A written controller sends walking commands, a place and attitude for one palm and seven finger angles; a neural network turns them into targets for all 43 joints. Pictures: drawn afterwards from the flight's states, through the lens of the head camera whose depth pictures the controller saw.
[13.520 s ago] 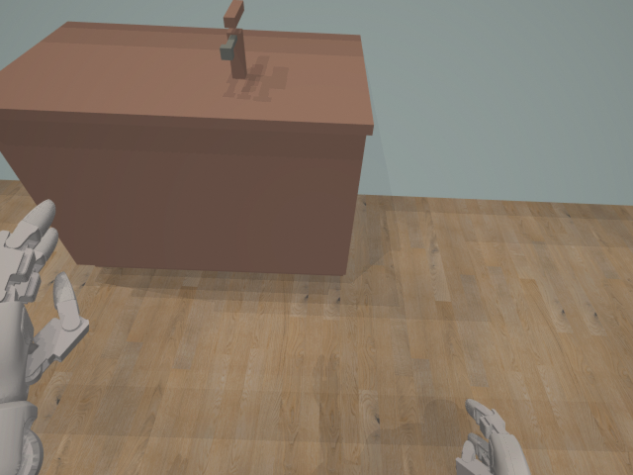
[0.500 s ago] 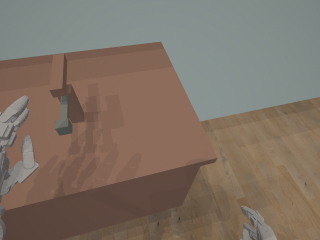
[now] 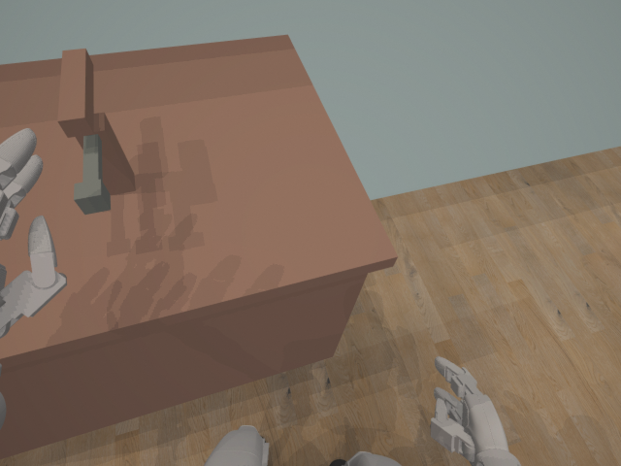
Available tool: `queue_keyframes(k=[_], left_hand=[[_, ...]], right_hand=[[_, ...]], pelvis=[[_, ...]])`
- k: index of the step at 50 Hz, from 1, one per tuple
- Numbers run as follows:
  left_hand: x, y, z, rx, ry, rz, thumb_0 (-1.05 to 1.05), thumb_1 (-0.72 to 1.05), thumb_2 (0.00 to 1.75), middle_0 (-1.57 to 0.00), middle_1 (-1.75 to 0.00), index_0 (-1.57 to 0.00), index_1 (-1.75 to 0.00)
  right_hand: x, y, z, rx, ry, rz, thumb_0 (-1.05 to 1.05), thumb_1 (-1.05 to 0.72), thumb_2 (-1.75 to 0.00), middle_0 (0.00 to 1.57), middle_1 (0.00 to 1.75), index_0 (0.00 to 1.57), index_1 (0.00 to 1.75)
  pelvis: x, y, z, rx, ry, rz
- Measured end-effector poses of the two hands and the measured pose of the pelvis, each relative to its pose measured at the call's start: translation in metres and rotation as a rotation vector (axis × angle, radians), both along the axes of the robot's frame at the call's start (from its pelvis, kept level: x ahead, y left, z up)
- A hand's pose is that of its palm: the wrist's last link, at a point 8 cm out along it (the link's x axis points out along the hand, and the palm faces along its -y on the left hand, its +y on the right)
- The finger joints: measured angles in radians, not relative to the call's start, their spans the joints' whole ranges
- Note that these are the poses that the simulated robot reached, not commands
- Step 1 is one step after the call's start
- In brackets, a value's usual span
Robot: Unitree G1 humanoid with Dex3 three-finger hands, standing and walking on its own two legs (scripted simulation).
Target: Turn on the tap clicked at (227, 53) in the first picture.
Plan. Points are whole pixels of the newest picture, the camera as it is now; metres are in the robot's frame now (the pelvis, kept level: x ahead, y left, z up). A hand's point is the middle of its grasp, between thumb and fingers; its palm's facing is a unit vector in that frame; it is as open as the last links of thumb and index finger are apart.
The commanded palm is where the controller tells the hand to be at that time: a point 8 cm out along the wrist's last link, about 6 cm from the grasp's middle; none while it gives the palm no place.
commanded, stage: shuffle to correct the standing spot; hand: left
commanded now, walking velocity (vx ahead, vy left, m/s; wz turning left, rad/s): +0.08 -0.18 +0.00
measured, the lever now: (92, 197) +0.37 +0.29 +0.11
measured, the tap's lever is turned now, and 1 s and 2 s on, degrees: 0 0 0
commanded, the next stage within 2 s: come to a stop and stand still in 0.10 s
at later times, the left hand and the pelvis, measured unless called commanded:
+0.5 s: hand (72, 268) +0.25 +0.23 +0.17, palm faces +0.28 -0.88 -0.37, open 7.4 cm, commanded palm +0.19 +0.28 +0.19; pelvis +0.03 +0.01 +0.01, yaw -1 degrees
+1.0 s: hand (28, 238) +0.27 +0.28 +0.17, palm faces +0.31 -0.87 -0.39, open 7.4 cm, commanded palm +0.21 +0.32 +0.19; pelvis +0.05 +0.04 +0.02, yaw -1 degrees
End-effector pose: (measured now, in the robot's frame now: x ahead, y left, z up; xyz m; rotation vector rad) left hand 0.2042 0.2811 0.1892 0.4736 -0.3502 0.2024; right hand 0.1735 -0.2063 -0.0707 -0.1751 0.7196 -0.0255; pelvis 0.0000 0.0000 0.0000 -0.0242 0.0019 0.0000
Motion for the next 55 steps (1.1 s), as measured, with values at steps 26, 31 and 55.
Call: queue_keyframes(k=[26,31,55], left_hand=[[0.013,0.0,-0.004,-0.056,0.078,0.052,0.01,0.89,0.89,-0.21,-0.3,-0.21,-0.3],[0.018,0.019,0.003,-0.035,0.072,0.097,0.01,0.89,0.89,-0.21,-0.3,-0.21,-0.3],[0.028,0.046,0.0,-0.04,0.096,0.093,0.01,0.89,0.89,-0.21,-0.3,-0.21,-0.3]], right_hand=[[0.018,-0.022,0.019,-0.079,-0.059,-0.111,0.02,-0.9,-0.9,0.2,0.3,0.2,0.3],[0.039,-0.003,0.022,-0.061,-0.073,-0.079,0.01,-0.9,-0.9,0.2,0.3,0.2,0.3],[0.042,0.03,0.02,-0.065,-0.015,-0.072,0.01,-0.9,-0.9,0.2,0.3,0.2,0.3]], pelvis=[[0.032,0.007,0.009,-0.011,-0.03,-0.01],[0.041,0.016,0.013,-0.01,-0.018,-0.011],[0.048,0.046,0.015,-0.008,-0.009,-0.016]])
